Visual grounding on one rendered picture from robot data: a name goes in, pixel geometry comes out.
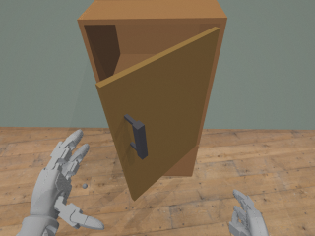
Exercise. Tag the cupboard door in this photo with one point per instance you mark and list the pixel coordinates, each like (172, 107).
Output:
(167, 93)

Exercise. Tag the robot left hand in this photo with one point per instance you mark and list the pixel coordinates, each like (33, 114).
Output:
(55, 179)

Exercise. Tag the left robot forearm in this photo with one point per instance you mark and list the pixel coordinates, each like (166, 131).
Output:
(39, 225)

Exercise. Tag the robot right hand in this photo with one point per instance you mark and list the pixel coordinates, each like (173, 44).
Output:
(252, 221)

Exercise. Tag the handle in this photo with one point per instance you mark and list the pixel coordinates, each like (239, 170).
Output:
(139, 131)

